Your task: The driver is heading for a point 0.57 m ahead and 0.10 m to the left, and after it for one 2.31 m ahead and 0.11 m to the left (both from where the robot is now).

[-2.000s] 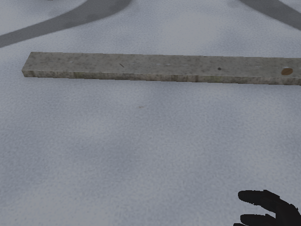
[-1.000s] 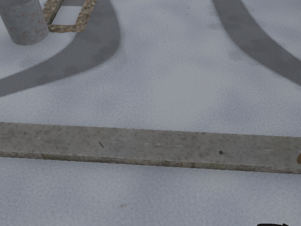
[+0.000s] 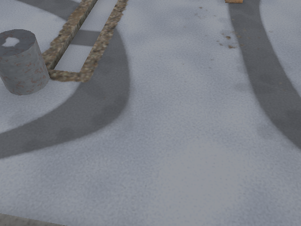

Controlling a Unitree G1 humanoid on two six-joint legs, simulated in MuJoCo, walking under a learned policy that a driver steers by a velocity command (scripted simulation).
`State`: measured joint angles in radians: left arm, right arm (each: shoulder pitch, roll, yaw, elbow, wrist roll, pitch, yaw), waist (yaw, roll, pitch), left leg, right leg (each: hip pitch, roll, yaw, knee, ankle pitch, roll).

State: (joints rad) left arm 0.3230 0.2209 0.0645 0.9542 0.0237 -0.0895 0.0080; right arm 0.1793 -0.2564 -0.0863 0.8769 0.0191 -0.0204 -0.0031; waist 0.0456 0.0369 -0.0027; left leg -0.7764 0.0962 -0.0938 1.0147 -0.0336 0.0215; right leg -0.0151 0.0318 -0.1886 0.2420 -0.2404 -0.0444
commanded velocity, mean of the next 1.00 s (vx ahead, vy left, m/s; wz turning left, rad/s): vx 0.39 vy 0.00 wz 0.13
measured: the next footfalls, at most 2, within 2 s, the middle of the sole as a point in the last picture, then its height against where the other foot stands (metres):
left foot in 0.14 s outside the picture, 0.06 m higher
right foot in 0.74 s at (165, 206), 0.06 m lower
